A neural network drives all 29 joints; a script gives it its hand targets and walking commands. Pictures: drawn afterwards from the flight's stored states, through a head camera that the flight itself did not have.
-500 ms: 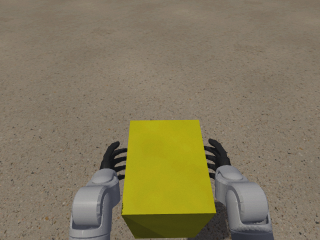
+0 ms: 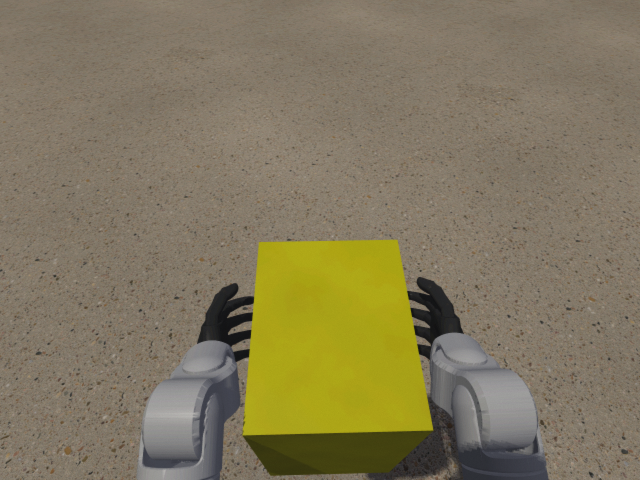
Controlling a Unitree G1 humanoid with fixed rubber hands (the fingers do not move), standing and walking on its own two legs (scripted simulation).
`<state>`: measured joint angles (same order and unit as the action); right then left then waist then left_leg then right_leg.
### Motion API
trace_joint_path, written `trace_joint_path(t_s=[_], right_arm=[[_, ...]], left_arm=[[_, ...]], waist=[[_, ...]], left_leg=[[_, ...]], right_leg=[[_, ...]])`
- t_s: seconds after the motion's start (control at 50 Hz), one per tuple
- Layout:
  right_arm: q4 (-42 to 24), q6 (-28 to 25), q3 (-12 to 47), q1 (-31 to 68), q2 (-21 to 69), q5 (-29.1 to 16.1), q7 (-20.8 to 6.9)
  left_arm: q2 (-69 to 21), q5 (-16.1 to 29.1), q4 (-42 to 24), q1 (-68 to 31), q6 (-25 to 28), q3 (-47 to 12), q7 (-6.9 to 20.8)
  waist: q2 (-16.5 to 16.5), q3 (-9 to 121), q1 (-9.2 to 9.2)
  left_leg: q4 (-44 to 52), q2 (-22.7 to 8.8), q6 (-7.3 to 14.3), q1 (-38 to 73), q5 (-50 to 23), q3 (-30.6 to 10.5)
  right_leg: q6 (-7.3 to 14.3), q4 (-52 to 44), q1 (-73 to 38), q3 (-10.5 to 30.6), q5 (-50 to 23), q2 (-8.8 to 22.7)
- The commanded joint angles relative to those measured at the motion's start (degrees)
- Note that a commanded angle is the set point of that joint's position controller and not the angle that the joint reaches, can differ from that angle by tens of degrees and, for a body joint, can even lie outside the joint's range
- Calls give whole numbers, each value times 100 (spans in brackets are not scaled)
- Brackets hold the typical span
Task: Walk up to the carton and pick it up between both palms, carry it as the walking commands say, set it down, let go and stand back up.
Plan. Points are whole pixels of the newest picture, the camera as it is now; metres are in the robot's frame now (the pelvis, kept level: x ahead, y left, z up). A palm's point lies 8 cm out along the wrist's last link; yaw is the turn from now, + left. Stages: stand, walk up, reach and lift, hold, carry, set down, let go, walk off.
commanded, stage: carry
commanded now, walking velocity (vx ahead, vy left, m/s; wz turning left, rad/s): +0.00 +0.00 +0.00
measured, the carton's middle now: (329, 366) +0.28 +0.01 +0.01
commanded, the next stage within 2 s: hold in 1.62 s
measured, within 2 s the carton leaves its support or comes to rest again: neither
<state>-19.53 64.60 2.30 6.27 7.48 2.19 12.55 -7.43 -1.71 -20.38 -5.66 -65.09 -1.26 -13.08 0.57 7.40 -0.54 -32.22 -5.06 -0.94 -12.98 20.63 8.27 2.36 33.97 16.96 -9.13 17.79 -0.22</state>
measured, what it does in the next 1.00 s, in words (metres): shifts its weight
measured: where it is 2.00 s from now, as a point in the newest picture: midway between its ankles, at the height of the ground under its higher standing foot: outside the picture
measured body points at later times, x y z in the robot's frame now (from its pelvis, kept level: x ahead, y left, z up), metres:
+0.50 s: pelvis -0.02 +0.03 +0.00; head -0.03 +0.03 +0.45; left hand +0.26 +0.16 +0.08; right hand +0.26 -0.09 +0.08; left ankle -0.10 +0.12 -0.74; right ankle -0.07 -0.08 -0.73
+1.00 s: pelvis -0.07 +0.05 +0.00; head -0.11 +0.05 +0.45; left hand +0.20 +0.18 +0.09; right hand +0.20 -0.08 +0.09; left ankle -0.10 +0.12 -0.74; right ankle -0.07 -0.08 -0.74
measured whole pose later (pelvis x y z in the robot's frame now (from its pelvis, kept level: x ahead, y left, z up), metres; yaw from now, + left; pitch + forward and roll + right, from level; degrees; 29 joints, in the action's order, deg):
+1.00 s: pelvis -0.07 +0.05 +0.00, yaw +0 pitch +2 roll +0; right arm -16.6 68.0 1.3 9.1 7.7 3.7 12.0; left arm -7.7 -2.7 -16.8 -9.0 -68.1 0.3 -12.2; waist 0.6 7.6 0.0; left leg -28.8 -0.4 3.5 -13.2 18.3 10.0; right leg -0.8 29.0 16.4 -7.6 14.6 3.8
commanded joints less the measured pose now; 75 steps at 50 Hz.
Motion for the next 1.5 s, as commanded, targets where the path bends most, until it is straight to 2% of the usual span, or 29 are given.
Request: trace_joint_path(t_s=[0.0,0.04,0.08,0.1,0.12,0.18,0.2,0.22,0.24,0.26,0.3,0.32,0.34,0.36,0.42,0.44,0.46,0.52,0.54,0.66,0.74,0.86,1.12,1.32,1.48], right_arm=[[-599,-103,2352,1550,5077,-1169,-696],[-548,-72,2288,1510,4979,-1130,-679],[-484,-36,2257,1480,4927,-1117,-671],[-450,-21,2247,1481,4915,-1115,-674],[-417,-12,2238,1493,4907,-1113,-679],[-398,-4,2237,1579,4919,-1115,-694],[-422,-4,2237,1622,4926,-1112,-697],[-441,-7,2227,1657,4931,-1100,-698],[-457,-12,2216,1680,4928,-1080,-697],[-485,-15,2219,1697,4916,-1069,-695],[-524,8,2234,1709,4878,-1066,-676],[-492,28,2239,1700,4878,-1073,-668],[-465,47,2247,1722,4884,-1082,-668],[-436,58,2249,1754,4889,-1084,-676],[-404,44,2274,1736,4949,-1103,-709],[-445,37,2286,1762,4962,-1115,-719],[-483,26,2290,1794,4978,-1114,-727],[-540,17,2294,1821,4988,-1080,-728],[-528,26,2294,1800,4978,-1066,-723],[-448,105,2285,1879,4937,-1042,-713],[-349,152,2255,1926,4936,-1027,-713],[-268,186,2240,2028,5004,-1044,-729],[-46,120,2142,2180,5103,-1019,-781],[824,-444,1768,2470,5119,-808,-942],[1169,-845,1718,2478,5134,-700,-1036]], left_arm=[[-5083,1338,-838,-1850,141,-2537,768],[-5015,1322,-766,-1834,107,-2510,764],[-4947,1290,-678,-1759,79,-2461,756],[-4918,1270,-633,-1720,70,-2426,751],[-4895,1252,-589,-1684,64,-2397,745],[-4882,1222,-543,-1708,59,-2366,732],[-4900,1211,-552,-1758,59,-2359,728],[-4922,1209,-580,-1836,60,-2369,729],[-4945,1206,-604,-1915,60,-2376,735],[-4961,1203,-615,-1961,59,-2373,741],[-4947,1203,-598,-1933,44,-2362,739],[-4929,1191,-576,-1918,31,-2342,732],[-4908,1169,-547,-1878,21,-2300,723],[-4890,1147,-501,-1811,16,-2255,717],[-4936,1136,-479,-1759,20,-2275,720],[-4969,1137,-504,-1786,21,-2303,722],[-5001,1148,-550,-1848,24,-2330,729],[-5040,1181,-634,-1988,21,-2373,752],[-5027,1184,-622,-1986,12,-2373,758],[-4970,1168,-470,-2017,-71,-2299,774],[-4948,1141,-348,-2064,-120,-2236,775],[-4997,1114,-245,-2149,-154,-2183,778],[-5091,1070,-7,-2308,-90,-2099,843],[-5115,863,804,-2607,475,-1820,1005],[-5115,791,1089,-2660,866,-1835,1106]], waist=[[70,1437,-1],[-216,1321,-8],[-366,1230,-13],[-329,1202,-13],[-213,1182,-14],[389,1131,-5],[527,1122,4],[546,1133,16],[455,1187,30],[254,1272,43],[-275,1330,38],[-443,1264,46],[-502,1214,41],[-431,1176,24],[274,1334,28],[415,1324,20],[446,1299,21],[183,1341,45],[104,1336,50],[13,947,50],[18,768,52],[37,706,46],[4,843,48],[-13,944,45],[21,1110,55]], left_leg=[[-156,-274,191,221,-3644,-47],[2,-62,104,-232,-2536,79],[334,96,69,-338,-2038,150],[455,97,72,-179,-2263,152],[506,36,87,85,-2795,117],[209,-442,284,1142,-5314,-158],[24,-550,331,1315,-5812,-191],[-97,-560,341,1244,-5814,-189],[-228,-507,316,971,-5438,-175],[-368,-415,264,564,-4700,-159],[-213,-139,145,-286,-2467,-88],[139,-11,114,-411,-1738,-28],[456,16,119,-301,-1678,-9],[616,-46,147,-12,-2213,-38],[264,-630,360,1103,-5205,-391],[222,-722,415,1137,-5511,-401],[196,-724,438,1008,-5347,-397],[178,-518,365,543,-3698,-376],[227,-481,351,476,-3360,-396],[624,-501,383,280,-2513,-509],[797,-495,389,137,-2119,-557],[915,-488,402,35,-1860,-588],[932,-484,441,35,-1796,-591],[946,-488,460,31,-1853,-601],[847,-516,463,72,-2182,-601]], right_leg=[[2,-150,-1239,481,-4587,569],[77,-97,-1645,638,-5512,733],[126,10,-1769,697,-5940,820],[114,81,-1636,657,-5776,791],[75,165,-1382,579,-5361,725],[-120,-108,-298,212,-2922,369],[-157,-359,-163,100,-2412,273],[-158,-569,-286,70,-2360,247],[-132,-654,-613,138,-2786,309],[-84,-577,-1049,303,-3599,450],[83,-267,-1800,735,-5468,946],[130,-203,-1894,786,-5845,1058],[124,-129,-1815,753,-5769,1068],[88,-45,-1545,676,-5328,1000],[-116,52,-508,403,-2786,690],[-154,-87,-435,349,-2204,625],[-163,-223,-517,331,-2059,612],[-97,-254,-880,521,-2884,865],[-77,-244,-897,576,-2990,934],[-158,-527,-574,632,-1767,918],[-183,-667,-501,654,-1358,917],[-203,-763,-476,668,-1114,929],[-230,-794,-484,682,-1108,974],[-258,-742,-437,656,-1005,967],[-245,-629,-479,653,-1235,940]])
